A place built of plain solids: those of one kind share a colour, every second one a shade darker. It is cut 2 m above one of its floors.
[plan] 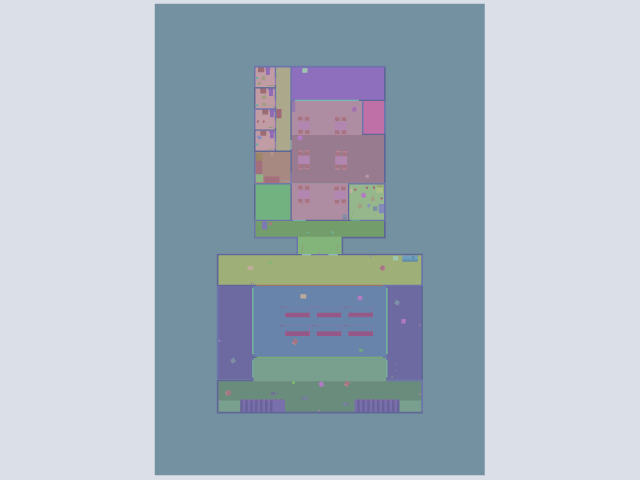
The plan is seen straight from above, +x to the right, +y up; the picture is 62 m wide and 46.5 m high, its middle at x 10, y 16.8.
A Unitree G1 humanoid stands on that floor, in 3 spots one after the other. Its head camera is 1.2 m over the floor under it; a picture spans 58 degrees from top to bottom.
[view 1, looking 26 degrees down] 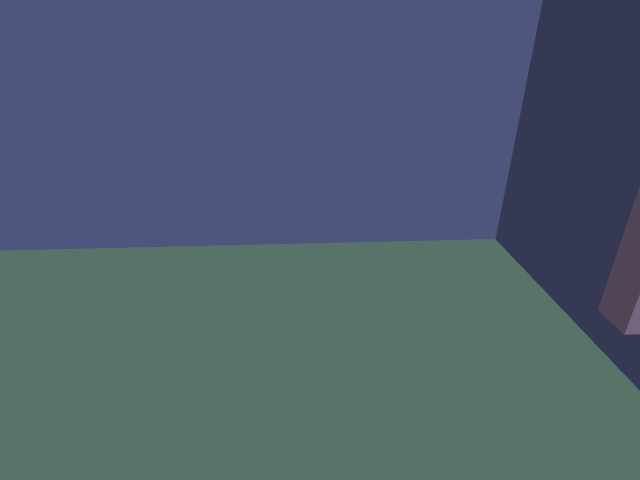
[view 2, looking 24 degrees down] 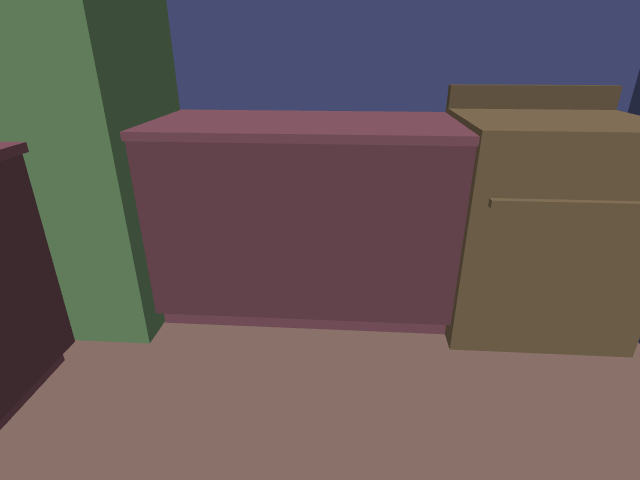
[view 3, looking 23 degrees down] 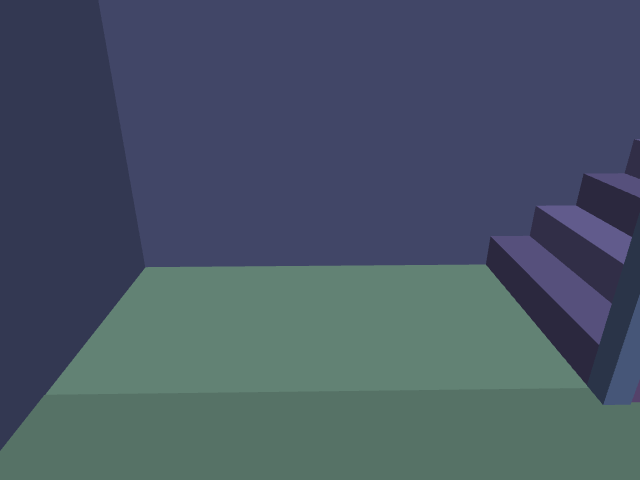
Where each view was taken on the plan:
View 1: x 18.57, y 0.71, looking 87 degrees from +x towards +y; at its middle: wall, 2.69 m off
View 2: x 5.97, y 24.02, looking -176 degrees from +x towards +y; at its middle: counter_run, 1.75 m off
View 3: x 18.77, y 2.58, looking -91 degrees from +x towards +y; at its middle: wall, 2.63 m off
